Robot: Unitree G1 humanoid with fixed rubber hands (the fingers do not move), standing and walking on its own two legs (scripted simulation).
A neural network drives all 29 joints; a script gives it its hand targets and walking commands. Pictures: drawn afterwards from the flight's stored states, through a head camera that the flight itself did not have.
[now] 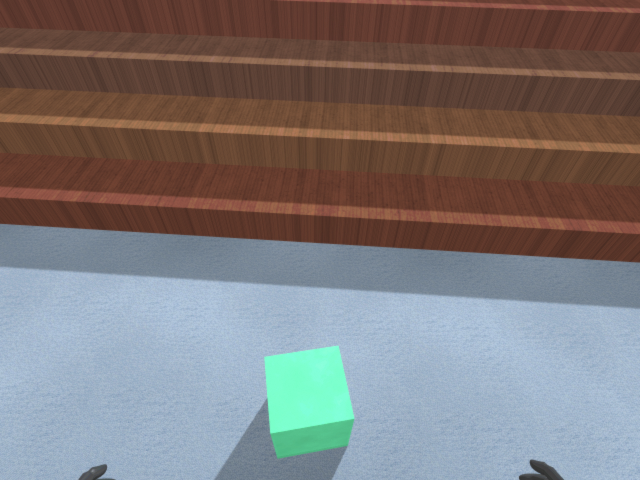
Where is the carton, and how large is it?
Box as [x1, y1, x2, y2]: [264, 346, 353, 458]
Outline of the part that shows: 338,346 264,357 270,433 277,458 347,445 353,422 353,414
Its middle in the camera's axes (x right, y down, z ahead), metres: -0.03 +0.46 +1.10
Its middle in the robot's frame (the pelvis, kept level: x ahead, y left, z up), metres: +0.44 +0.03 -0.66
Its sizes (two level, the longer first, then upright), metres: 0.210 0.200 0.250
